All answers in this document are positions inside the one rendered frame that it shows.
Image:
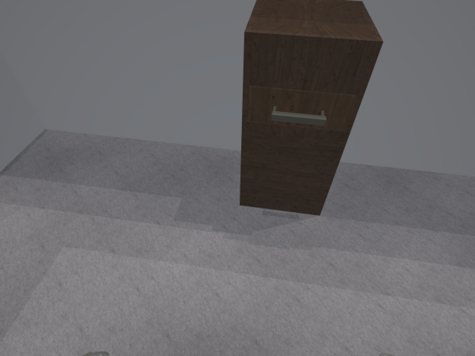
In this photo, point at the drawer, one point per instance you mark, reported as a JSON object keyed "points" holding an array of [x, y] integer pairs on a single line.
{"points": [[336, 106]]}

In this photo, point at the handle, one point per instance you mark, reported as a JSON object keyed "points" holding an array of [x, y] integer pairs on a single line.
{"points": [[299, 118]]}

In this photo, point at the cabinet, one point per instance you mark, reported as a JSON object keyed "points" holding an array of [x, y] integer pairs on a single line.
{"points": [[317, 45]]}

